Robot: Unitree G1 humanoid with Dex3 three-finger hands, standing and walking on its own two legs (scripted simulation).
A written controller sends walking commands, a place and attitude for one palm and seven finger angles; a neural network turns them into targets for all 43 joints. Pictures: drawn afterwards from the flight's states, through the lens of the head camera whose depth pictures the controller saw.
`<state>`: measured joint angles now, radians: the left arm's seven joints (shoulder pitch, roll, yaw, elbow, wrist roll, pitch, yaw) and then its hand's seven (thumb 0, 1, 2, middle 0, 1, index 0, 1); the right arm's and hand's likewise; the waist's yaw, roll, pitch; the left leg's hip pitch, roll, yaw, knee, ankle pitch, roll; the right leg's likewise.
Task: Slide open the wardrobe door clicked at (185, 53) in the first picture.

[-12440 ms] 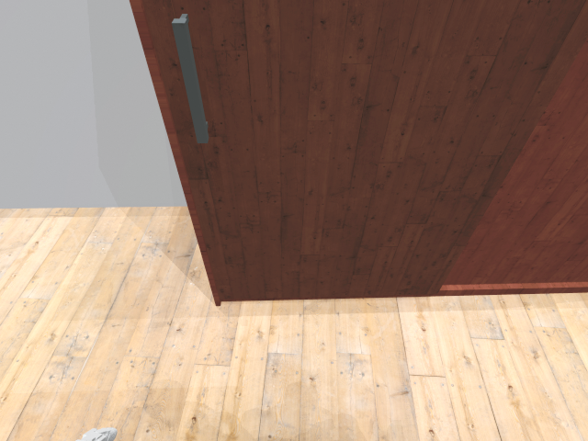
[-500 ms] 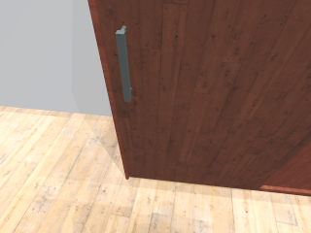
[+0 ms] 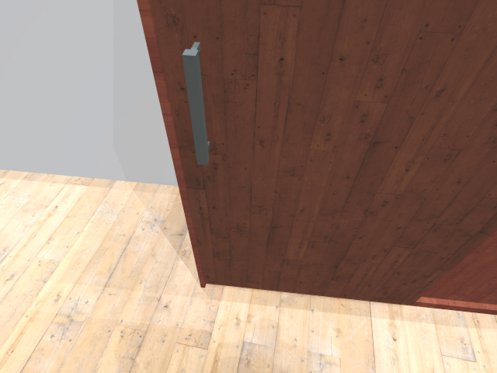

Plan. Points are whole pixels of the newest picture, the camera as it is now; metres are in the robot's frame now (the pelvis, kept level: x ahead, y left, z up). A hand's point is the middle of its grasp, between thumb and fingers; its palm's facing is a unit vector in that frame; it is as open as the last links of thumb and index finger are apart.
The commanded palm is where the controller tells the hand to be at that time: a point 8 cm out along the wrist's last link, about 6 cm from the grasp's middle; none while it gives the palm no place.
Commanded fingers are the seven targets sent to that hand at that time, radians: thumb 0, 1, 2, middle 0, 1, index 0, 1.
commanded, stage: look again from close up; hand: left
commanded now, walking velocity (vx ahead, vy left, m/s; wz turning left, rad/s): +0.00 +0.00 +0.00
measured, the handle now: (200, 109) +0.55 +0.13 +0.14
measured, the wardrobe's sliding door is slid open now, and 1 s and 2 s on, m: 0.00 0.00 0.00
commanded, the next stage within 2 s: raise the hand with hooked fingers in 0.94 s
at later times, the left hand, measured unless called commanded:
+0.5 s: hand out of the picture -0.01 +0.15 -0.18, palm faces +0.02 -0.99 -0.16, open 7.4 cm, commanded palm none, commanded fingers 0.00 0.90 0.90 -0.20 -0.30 -0.20 -0.30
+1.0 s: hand out of the picture +0.01 +0.15 -0.18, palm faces +0.02 -0.99 -0.17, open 7.4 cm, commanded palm none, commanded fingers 0.00 0.90 0.90 -0.20 -0.30 -0.20 -0.30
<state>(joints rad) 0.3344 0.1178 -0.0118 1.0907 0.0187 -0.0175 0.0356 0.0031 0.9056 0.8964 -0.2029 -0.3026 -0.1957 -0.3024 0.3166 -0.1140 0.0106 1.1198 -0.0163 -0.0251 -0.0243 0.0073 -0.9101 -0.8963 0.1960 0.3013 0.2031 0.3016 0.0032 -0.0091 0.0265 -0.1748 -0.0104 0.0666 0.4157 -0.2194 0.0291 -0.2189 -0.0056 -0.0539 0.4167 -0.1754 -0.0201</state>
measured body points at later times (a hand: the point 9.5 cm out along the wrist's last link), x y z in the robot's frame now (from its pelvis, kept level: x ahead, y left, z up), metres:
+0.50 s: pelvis +0.01 +0.00 +0.00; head +0.02 +0.00 +0.45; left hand -0.01 +0.21 -0.16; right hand +0.00 -0.21 -0.16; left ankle +0.01 +0.10 -0.74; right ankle +0.03 -0.11 -0.74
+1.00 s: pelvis +0.02 -0.01 +0.00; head +0.03 -0.01 +0.45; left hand +0.01 +0.20 -0.16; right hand +0.00 -0.21 -0.16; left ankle +0.01 +0.10 -0.74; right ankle +0.03 -0.11 -0.74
